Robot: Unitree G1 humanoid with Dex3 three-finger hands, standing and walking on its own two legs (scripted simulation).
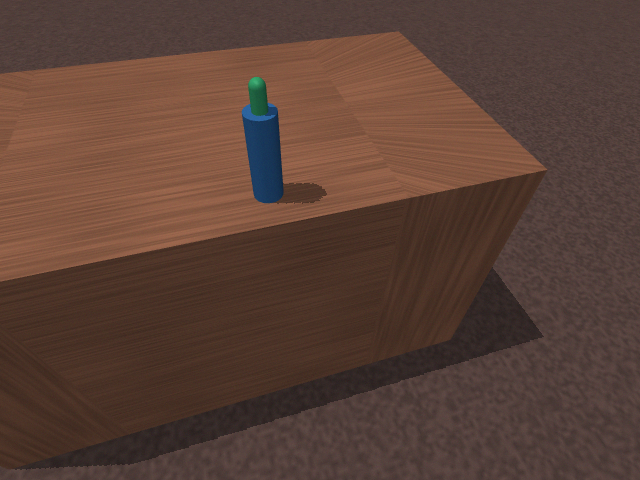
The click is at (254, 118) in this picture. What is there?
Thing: necked bottle
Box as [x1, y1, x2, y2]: [242, 77, 283, 202]
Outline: 253,77 248,83 250,103 242,109 242,117 253,192 255,198 259,201 273,202 279,199 283,192 277,109 275,106 266,101 266,91 263,80 259,77
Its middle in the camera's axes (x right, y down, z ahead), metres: -0.10 -0.16 +0.66
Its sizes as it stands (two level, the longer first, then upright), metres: 0.057 0.057 0.226
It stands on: a support 0.75 m high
